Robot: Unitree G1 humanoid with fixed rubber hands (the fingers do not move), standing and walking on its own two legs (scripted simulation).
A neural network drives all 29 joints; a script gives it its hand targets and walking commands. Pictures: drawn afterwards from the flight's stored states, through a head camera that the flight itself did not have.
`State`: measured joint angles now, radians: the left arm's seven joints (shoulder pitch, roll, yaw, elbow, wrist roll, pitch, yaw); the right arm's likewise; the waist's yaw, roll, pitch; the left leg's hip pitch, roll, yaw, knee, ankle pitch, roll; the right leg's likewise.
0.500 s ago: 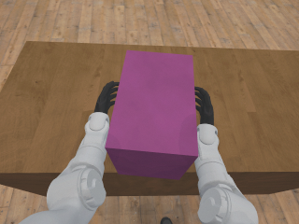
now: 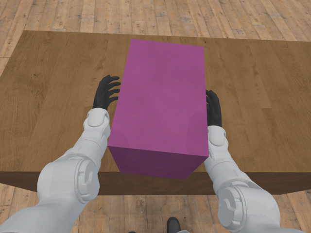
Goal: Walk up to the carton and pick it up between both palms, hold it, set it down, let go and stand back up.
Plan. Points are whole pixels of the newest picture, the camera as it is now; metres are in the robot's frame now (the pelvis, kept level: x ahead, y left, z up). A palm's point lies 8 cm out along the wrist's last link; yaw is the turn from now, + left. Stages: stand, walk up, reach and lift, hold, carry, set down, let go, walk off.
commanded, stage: set down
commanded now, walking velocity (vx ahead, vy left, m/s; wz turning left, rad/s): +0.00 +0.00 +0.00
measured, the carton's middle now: (159, 113) +0.43 +0.00 -0.01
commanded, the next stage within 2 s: none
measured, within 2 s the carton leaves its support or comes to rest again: neither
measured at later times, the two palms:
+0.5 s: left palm (77, 86) +0.42 +0.19 +0.11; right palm (232, 101) +0.40 -0.16 +0.10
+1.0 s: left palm (75, 68) +0.42 +0.18 +0.16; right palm (243, 84) +0.40 -0.15 +0.16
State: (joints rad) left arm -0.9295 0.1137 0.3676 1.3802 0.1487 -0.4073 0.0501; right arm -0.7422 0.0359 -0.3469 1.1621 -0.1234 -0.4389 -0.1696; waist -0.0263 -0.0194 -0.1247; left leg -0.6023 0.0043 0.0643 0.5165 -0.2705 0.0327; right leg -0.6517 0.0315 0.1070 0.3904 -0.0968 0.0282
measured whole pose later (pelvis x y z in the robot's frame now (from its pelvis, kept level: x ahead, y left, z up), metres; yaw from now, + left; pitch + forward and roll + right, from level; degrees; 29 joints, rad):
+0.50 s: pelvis -0.03 -0.01 -0.01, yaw +0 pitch +16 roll -1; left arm -1.13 0.27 0.00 1.59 -0.24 -0.27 0.01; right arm -0.95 -0.08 -0.23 1.22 0.08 -0.12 -0.17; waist -0.03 -0.01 -0.23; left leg -0.61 0.00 0.06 0.59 -0.27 0.03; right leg -0.66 0.03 0.11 0.48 -0.11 0.03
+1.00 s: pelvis -0.03 +0.00 +0.00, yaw +1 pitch +9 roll -1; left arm -1.22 0.29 -0.09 1.54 -0.30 -0.03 0.01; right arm -1.07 -0.11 -0.20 1.22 0.16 0.08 -0.18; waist -0.06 -0.02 -0.16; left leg -0.45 0.00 0.06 0.59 -0.29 0.03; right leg -0.51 0.03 0.11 0.48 -0.13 0.03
